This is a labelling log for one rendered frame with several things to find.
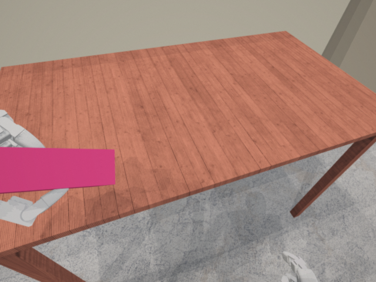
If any robot left hand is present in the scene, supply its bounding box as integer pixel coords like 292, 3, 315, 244
0, 110, 69, 227

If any sponge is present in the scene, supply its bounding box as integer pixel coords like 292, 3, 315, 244
0, 147, 115, 194

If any robot right hand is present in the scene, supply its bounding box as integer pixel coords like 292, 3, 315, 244
281, 251, 318, 282

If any table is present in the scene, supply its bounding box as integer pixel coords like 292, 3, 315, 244
0, 31, 376, 282

